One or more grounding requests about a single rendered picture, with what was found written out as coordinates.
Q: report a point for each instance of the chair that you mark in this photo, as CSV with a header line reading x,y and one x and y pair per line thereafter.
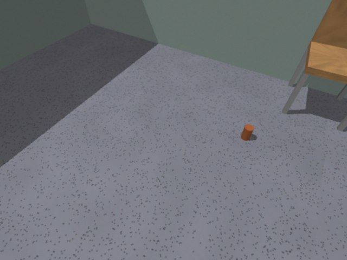
x,y
326,55

